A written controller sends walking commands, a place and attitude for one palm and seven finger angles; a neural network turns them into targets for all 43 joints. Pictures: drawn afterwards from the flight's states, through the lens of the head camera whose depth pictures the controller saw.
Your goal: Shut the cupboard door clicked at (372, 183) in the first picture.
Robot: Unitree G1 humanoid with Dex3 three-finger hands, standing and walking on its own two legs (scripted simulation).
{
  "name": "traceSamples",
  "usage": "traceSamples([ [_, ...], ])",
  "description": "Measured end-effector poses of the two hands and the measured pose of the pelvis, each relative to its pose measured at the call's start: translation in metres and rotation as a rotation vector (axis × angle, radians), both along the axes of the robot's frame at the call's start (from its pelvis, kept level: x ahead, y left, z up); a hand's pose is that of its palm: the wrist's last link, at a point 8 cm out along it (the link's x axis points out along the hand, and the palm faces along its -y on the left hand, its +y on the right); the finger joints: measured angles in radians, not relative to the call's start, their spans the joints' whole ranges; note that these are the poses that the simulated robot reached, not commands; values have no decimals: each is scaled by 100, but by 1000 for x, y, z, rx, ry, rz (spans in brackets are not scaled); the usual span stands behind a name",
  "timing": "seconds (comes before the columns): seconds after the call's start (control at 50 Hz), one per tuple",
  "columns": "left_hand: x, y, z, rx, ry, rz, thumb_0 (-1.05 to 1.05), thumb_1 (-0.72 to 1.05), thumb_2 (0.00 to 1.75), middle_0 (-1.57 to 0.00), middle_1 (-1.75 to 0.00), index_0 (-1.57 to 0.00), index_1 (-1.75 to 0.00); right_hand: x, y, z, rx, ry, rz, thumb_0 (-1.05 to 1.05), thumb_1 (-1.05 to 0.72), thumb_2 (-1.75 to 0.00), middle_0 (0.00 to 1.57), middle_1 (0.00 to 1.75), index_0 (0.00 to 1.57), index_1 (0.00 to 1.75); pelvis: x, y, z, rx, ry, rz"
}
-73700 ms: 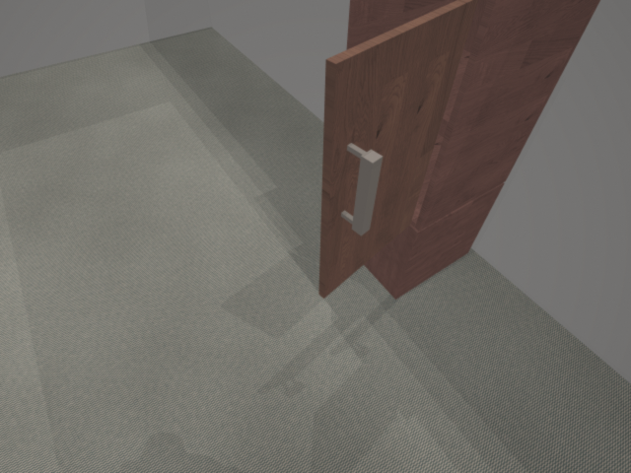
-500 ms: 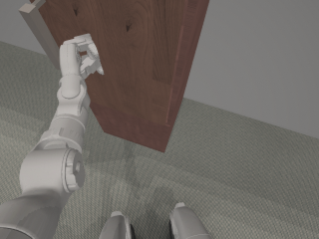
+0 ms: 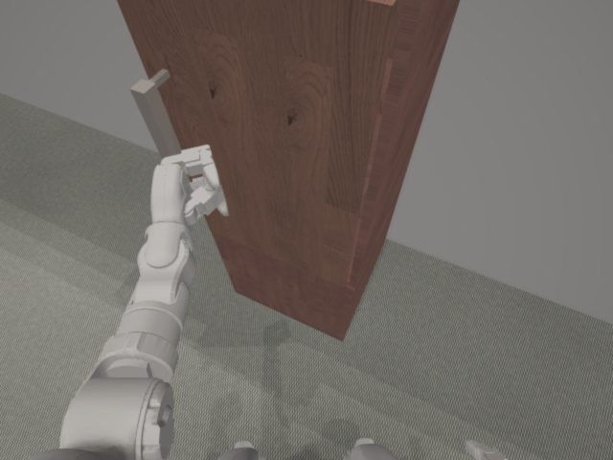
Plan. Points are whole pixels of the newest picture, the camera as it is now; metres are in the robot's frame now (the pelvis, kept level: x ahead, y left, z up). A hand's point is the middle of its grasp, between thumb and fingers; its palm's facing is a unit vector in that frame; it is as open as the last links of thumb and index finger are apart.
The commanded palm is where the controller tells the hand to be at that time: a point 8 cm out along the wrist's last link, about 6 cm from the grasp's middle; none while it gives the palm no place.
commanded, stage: draw the hand back to the body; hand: left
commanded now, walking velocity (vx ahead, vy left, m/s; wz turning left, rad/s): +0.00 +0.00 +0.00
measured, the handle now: (171, 128) +0.60 +0.20 +0.06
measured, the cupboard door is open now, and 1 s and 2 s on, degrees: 0 0 0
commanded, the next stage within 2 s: step back with the hand held close in 1.42 s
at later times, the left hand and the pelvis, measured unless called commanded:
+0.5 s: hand (119, 270) +0.30 +0.17 +0.15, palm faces +0.10 -0.97 -0.20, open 3.1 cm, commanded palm +0.26 +0.23 +0.16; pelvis +0.00 +0.01 +0.04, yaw +1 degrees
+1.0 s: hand out of the picture +0.20 +0.27 +0.21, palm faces +0.44 -0.80 -0.40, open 5.7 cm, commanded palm +0.15 +0.31 +0.23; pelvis +0.01 +0.01 +0.06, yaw +1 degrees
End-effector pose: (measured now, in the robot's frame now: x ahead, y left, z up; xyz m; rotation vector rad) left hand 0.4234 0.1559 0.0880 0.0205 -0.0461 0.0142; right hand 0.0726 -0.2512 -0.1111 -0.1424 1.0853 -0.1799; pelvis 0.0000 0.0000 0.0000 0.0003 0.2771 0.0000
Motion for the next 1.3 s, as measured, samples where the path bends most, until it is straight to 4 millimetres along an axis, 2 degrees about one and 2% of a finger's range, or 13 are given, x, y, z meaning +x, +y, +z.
traceSamples([
  [0.1, -32, 20, 10, 9, 16, 17, 1, 90, 90, -130, -150, -130, -150, 3, 7, 10, 22, -24, -7, 1, -90, -90, 20, 30, 20, 30, 2, 0, 12, 2, -57, -2],
  [0.2, -62, 35, 30, 16, -22, 10, 1, 90, 90, -130, -150, -130, -150, 14, 9, 21, 13, -78, 7, 1, -90, -90, 20, 30, 20, 30, 0, 0, 20, -3, -111, 8],
  [0.36, -105, 50, 50, 15, -18, -15, 1, 90, 90, -127, -148, -128, -147, 54, 13, 45, -2, -242, 52, 2, -90, -90, 20, 30, 20, 30, -5, 4, 28, 0, -183, 16],
  [0.4, -118, 54, 55, 78, -7, 6, 1, 90, 90, -125, -145, -125, -144, 65, 16, 53, -6, -279, 53, 2, -90, -90, 20, 30, 20, 30, -5, 5, 32, 5, -206, 12],
  [0.54, -160, 78, 74, 203, 23, 129, 1, 90, 90, -111, -129, -111, -129, 100, 33, 82, -21, -369, 87, 2, -90, -90, 20, 30, 20, 30, -4, 7, 46, 6, -279, 17],
  [0.66, -189, 102, 91, 244, 12, 234, 1, 90, 90, -95, -113, -96, -112, 117, 49, 94, -9, -413, 143, 2, -90, -90, 20, 30, 20, 30, -1, 10, 54, 5, -320, 23],
  [0.86, -235, 132, 120, 334, -26, 357, 1, 90, 90, -69, -83, -69, -83, 122, 64, 90, 24, -405, 186, 2, -90, -90, 20, 30, 20, 30, 7, 13, 58, 6, -345, 24],
  [1.1, -284, 163, 153, 473, -64, 507, 1, 90, 90, -36, -47, -37, -47, 119, 53, 84, 8, -396, 173, 2, -90, -90, 20, 30, 20, 30, 12, 12, 58, 4, -349, 26],
  [1.18, -289, 164, 152, 464, -66, 536, 1, 90, 90, -28, -39, -29, -39, 120, 49, 84, -5, -402, 181, 2, -90, -90, 20, 30, 20, 30, 10, 12, 58, 6, -353, 31],
  [1.3, -283, 158, 143, 424, -59, 516, 1, 90, 90, -23, -33, -23, -33, 120, 46, 88, -17, -418, 180, 2, -90, -90, 20, 30, 20, 30, 8, 10, 58, 7, -355, 30],
])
